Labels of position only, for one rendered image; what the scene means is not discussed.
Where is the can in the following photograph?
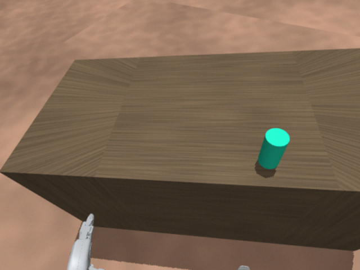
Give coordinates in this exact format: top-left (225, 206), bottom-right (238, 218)
top-left (258, 128), bottom-right (290, 169)

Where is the left robot hand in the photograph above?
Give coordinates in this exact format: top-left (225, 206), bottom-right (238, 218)
top-left (67, 214), bottom-right (104, 270)

